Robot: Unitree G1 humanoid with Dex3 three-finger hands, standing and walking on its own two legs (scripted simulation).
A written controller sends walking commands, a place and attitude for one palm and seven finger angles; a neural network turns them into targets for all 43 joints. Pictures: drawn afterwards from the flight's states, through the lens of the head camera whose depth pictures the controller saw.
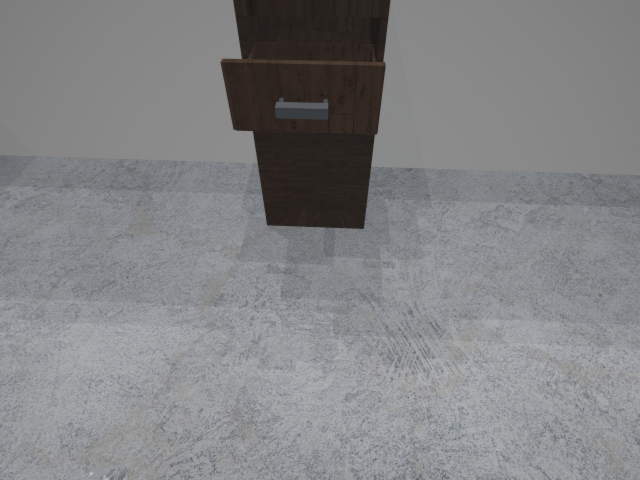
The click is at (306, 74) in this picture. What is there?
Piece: drawer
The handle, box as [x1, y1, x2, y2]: [275, 98, 327, 119]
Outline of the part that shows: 275,105 276,117 327,119 327,99 324,99 322,103 284,102 283,98 280,98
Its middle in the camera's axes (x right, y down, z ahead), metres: -0.05 -0.32 +0.94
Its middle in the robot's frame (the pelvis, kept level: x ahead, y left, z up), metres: +0.92 +0.10 +0.00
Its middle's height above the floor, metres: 0.77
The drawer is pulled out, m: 0.30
